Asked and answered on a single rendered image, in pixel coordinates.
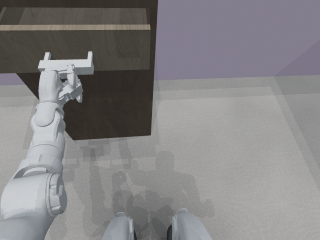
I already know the left robot hand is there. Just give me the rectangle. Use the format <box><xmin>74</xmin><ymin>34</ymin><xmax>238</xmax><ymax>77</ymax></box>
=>
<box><xmin>38</xmin><ymin>62</ymin><xmax>83</xmax><ymax>109</ymax></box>

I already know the robot left upper arm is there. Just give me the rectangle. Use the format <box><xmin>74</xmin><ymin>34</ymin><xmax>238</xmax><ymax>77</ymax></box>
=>
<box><xmin>0</xmin><ymin>172</ymin><xmax>68</xmax><ymax>240</ymax></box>

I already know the left robot thigh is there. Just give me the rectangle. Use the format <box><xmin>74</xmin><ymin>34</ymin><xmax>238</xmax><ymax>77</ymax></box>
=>
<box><xmin>101</xmin><ymin>216</ymin><xmax>134</xmax><ymax>240</ymax></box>

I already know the cabinet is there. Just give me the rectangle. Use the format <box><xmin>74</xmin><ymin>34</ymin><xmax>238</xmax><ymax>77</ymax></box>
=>
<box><xmin>0</xmin><ymin>0</ymin><xmax>158</xmax><ymax>141</ymax></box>

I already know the drawer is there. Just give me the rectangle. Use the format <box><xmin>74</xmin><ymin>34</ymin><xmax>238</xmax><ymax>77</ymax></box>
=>
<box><xmin>0</xmin><ymin>7</ymin><xmax>151</xmax><ymax>74</ymax></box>

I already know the left robot shin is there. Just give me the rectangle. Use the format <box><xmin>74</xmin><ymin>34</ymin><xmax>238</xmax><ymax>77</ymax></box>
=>
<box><xmin>115</xmin><ymin>212</ymin><xmax>127</xmax><ymax>217</ymax></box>

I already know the left robot forearm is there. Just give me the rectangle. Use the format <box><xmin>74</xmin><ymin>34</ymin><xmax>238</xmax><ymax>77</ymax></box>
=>
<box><xmin>0</xmin><ymin>102</ymin><xmax>66</xmax><ymax>220</ymax></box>

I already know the handle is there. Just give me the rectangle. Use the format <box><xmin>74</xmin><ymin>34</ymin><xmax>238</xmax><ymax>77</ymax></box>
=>
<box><xmin>38</xmin><ymin>51</ymin><xmax>94</xmax><ymax>75</ymax></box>

